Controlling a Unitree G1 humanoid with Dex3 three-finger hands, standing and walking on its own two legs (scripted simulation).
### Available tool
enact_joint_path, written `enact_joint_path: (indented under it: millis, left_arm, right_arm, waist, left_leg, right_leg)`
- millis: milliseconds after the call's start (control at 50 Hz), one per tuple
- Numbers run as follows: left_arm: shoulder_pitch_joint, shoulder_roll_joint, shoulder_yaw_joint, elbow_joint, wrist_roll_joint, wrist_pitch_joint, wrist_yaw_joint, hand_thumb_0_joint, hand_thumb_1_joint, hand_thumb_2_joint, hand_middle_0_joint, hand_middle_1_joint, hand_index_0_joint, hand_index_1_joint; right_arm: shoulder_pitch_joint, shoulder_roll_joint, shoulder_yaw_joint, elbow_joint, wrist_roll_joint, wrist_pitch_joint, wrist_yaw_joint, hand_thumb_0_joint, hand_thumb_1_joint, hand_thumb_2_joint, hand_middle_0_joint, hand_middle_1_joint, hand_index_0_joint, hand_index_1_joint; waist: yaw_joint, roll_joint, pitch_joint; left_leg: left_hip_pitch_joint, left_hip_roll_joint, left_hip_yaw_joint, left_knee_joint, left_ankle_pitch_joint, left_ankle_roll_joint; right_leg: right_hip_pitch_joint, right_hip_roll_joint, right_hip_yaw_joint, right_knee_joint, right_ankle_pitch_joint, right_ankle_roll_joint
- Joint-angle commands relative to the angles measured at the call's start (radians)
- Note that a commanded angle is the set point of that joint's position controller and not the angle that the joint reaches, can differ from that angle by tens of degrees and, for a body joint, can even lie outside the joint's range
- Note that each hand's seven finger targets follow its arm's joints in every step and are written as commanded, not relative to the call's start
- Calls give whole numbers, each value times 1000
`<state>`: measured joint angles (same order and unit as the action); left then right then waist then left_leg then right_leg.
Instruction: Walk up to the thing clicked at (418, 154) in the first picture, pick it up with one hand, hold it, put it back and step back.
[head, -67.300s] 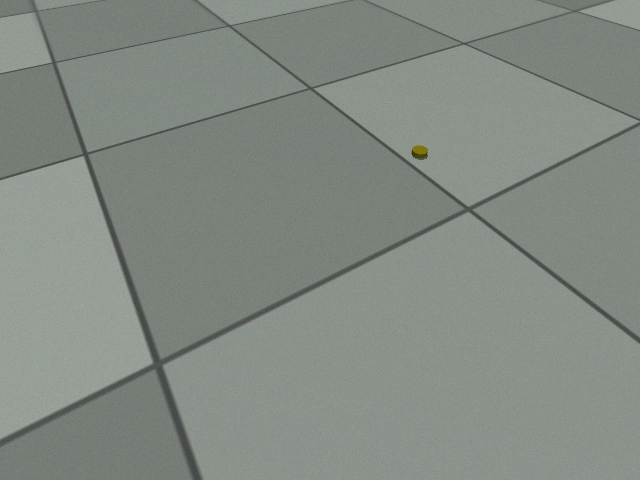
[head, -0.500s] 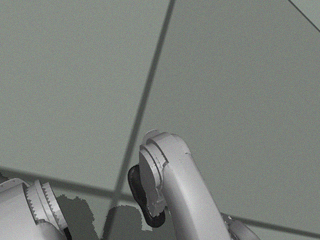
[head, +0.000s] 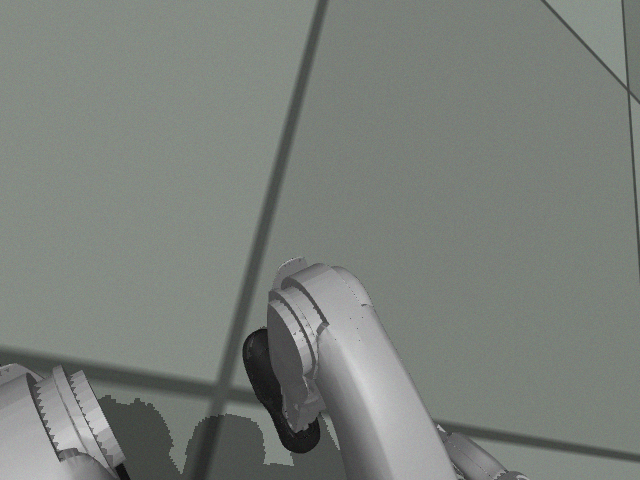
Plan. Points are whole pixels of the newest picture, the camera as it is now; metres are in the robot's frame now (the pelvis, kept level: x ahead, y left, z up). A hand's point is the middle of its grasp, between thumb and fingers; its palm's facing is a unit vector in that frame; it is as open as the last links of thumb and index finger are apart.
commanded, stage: rest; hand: left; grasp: from above
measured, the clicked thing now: out of the picture +0.47 +0.34 -0.28
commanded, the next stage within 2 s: open in 0.18 s
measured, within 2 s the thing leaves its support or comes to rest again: neither
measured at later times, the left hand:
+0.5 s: hand out of the picture +0.45 +0.34 -0.25, palm faces -0.44 -0.17 -0.88, open 10.8 cm
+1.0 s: hand out of the picture +0.46 +0.34 -0.25, palm faces -0.42 -0.16 -0.89, open 13.8 cm
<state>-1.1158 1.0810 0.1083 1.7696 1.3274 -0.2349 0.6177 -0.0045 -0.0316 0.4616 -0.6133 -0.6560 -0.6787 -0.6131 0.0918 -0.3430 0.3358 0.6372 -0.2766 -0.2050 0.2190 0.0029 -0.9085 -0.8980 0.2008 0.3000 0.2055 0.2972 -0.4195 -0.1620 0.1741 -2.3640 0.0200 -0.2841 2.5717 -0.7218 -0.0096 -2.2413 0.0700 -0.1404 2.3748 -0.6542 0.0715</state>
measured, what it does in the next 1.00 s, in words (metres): stands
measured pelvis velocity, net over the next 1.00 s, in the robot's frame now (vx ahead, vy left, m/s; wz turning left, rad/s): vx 0.00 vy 0.00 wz -0.01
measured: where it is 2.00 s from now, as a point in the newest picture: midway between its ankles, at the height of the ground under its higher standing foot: (212, 464)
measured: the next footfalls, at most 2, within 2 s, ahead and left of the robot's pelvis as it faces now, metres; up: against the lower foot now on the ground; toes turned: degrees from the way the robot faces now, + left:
none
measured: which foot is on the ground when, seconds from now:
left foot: down 0.00-1.00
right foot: down 0.00-1.00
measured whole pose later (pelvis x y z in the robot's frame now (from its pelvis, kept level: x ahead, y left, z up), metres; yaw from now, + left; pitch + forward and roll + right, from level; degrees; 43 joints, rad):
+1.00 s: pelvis +0.00 +0.00 +0.00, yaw -1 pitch +27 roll -16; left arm -1.11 1.13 0.10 1.76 1.28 -0.23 0.60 0.00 -0.47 0.93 -0.10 -1.04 -0.12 -1.02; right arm 0.08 -0.35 0.39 0.63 -0.28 -0.22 0.22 0.00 -0.90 -0.90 0.20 0.30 0.21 0.30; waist -0.43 -0.17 0.21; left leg -2.36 0.03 -0.30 2.57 -0.72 -0.01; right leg -2.23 0.07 -0.15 2.36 -0.64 0.08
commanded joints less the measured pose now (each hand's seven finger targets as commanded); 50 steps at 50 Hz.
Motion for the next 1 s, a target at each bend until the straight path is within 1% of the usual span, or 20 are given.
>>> enact_joint_path:
  millis: [0, 40, 60, 160, 220, 260, 340, 380, 440, 500, 540, 580, 680, 700, 740, 760, 820, 860, 920, 980]
  left_arm:
    - [-255, 243, 17, -107, -11, 17, 47, 0, 607, 750, -922, -792, -956, -756]
    - [-241, 220, 1, -116, -14, 22, 41, 0, 598, 721, -910, -786, -949, -745]
    - [-250, 248, 20, -127, -24, 22, 45, 0, 581, 732, -906, -784, -941, -748]
    - [-232, 227, 2, -105, -44, 28, 20, 0, 566, 748, -895, -790, -928, -756]
    - [-233, 253, 2, -103, -52, 20, 14, 0, 531, 729, -871, -781, -903, -747]
    - [-223, 261, 3, -98, -59, 14, 7, 0, 510, 722, -855, -775, -887, -742]
    - [-215, 255, -10, -118, -60, -1, -6, 0, 190, 638, -535, -755, -567, -721]
    - [-217, 261, -8, -118, -57, -10, -6, 0, 30, 602, -397, -771, -437, -730]
    - [-218, 279, -2, -135, -54, -20, 3, 0, -202, 693, -312, -826, -341, -796]
    - [-215, 266, -11, -125, -52, -27, 9, 0, -274, 755, -258, -877, -283, -851]
    - [-208, 255, -22, -111, -49, -27, 19, 0, -334, 801, -213, -912, -234, -890]
    - [-218, 268, -7, -131, -41, -26, 26, 0, -366, 830, -175, -951, -199, -926]
    - [-217, 246, -24, -115, -39, -16, 33, 0, -442, 889, -96, -1036, -123, -1007]
    - [-219, 267, -6, -122, -40, -15, 38, 0, -459, 906, -93, -1034, -115, -1010]
    - [-221, 269, -8, -108, -46, -9, 41, 0, -502, 942, -69, -1047, -85, -1030]
    - [-224, 270, -13, -117, -36, -5, 40, 0, -490, 930, -64, -1058, -86, -1035]
    - [-218, 261, -17, -111, -54, 4, 34, 0, -507, 947, -60, -1054, -76, -1037]
    - [-239, 289, 11, -143, -53, 4, 32, 0, -501, 937, -59, -1063, -79, -1041]
    - [-199, 259, -17, -91, -63, 9, 17, 0, -508, 947, -58, -1054, -74, -1037]
    - [-223, 278, -1, -121, -68, 8, 5, 0, -493, 935, -58, -1064, -79, -1041]
  right_arm:
    - [167, -352, -101, 17, 6, -11, -3, 0, -905, -902, 200, 301, 200, 301]
    - [170, -351, -99, 15, 0, -17, 3, 0, -905, -902, 200, 301, 200, 301]
    - [173, -351, -95, 21, 5, -16, 1, 0, -907, -903, 200, 301, 200, 301]
    - [181, -347, -82, 23, 5, -21, 7, 0, -906, -903, 200, 301, 200, 301]
    - [176, -366, -88, 17, 10, -17, 0, 0, -907, -903, 200, 301, 200, 301]
    - [175, -348, -68, 13, 10, -10, 0, 0, -907, -904, 200, 301, 200, 301]
    - [166, -363, -78, 2, 11, -4, -9, 0, -897, -900, 201, 301, 201, 301]
    - [169, -347, -57, 0, 10, -1, -9, 0, -897, -900, 201, 301, 201, 301]
    - [166, -359, -65, 2, 11, 3, -14, 0, -895, -899, 201, 301, 201, 301]
    - [161, -347, -50, -3, 9, 1, -12, 0, -896, -900, 201, 301, 201, 301]
    - [153, -361, -64, -6, 9, 2, -19, 0, -896, -900, 201, 301, 201, 301]
    - [165, -352, -56, 8, 7, 0, -15, 0, -894, -899, 201, 301, 201, 301]
    - [152, -346, -51, 11, 5, -10, -8, 0, -893, -899, 201, 301, 201, 301]
    - [165, -345, -46, 19, 2, -7, -7, 0, -894, -899, 201, 301, 201, 301]
    - [156, -350, -50, 13, 6, -10, -11, 0, -895, -900, 201, 301, 201, 301]
    - [165, -355, -50, 13, 2, -10, -8, 0, -893, -899, 201, 301, 201, 301]
    - [161, -355, -53, 17, 4, -17, -6, 0, -893, -900, 201, 301, 201, 301]
    - [175, -351, -47, 27, 5, -15, -4, 0, -894, -900, 201, 301, 201, 301]
    - [161, -350, -43, 13, 5, -14, -4, 0, -894, -900, 201, 301, 201, 301]
    - [167, -346, -40, 15, 7, -14, -4, 0, -892, -899, 201, 301, 201, 301]
  waist:
    - [-41, 619, -602]
    - [-50, 618, -621]
    - [-45, 617, -633]
    - [-57, 603, -611]
    - [-53, 603, -608]
    - [-52, 563, -601]
    - [-45, 587, -614]
    - [-53, 564, -600]
    - [-45, 591, -606]
    - [-56, 571, -572]
    - [-52, 575, -577]
    - [-50, 593, -581]
    - [-57, 603, -557]
    - [-58, 610, -577]
    - [-61, 589, -572]
    - [-63, 598, -575]
    - [-64, 593, -572]
    - [-59, 619, -592]
    - [-74, 578, -565]
    - [-59, 599, -573]
  left_leg:
    - [537, 34, 104, -283, 241, 1]
    - [551, 34, 113, -267, 271, 4]
    - [544, 35, 111, -271, 282, 5]
    - [548, 38, 105, -263, 298, 5]
    - [521, 34, 111, -268, 270, 10]
    - [493, 35, 111, -264, 253, 16]
    - [527, 37, 107, -268, 262, 10]
    - [510, 37, 102, -265, 253, 12]
    - [525, 39, 101, -281, 247, 7]
    - [504, 41, 98, -274, 224, 9]
    - [504, 40, 104, -275, 216, 9]
    - [528, 46, 92, -282, 240, 3]
    - [526, 48, 89, -279, 233, 0]
    - [541, 51, 83, -287, 256, -3]
    - [521, 49, 89, -281, 240, 2]
    - [516, 47, 96, -273, 241, 6]
    - [521, 48, 97, -272, 242, 5]
    - [543, 53, 83, -282, 266, -1]
    - [507, 49, 93, -275, 241, 6]
    - [514, 47, 90, -267, 241, 5]
  right_leg:
    - [324, 25, -153, -164, 268, -85]
    - [352, 29, -150, -166, 298, -82]
    - [373, 33, -151, -174, 308, -82]
    - [363, 27, -155, -170, 312, -79]
    - [377, 30, -149, -187, 290, -82]
    - [397, 33, -149, -197, 281, -79]
    - [384, 34, -149, -189, 281, -82]
    - [386, 30, -155, -188, 278, -79]
    - [382, 33, -155, -190, 269, -83]
    - [367, 29, -158, -189, 255, -78]
    - [375, 34, -153, -201, 255, -80]
    - [357, 29, -160, -189, 270, -78]
    - [336, 24, -160, -180, 266, -77]
    - [348, 24, -162, -183, 284, -77]
    - [362, 27, -156, -195, 279, -77]
    - [361, 25, -153, -195, 281, -75]
    - [365, 25, -150, -193, 281, -76]
    - [349, 20, -156, -188, 288, -76]
    - [373, 25, -153, -197, 279, -75]
    - [350, 19, -154, -186, 269, -77]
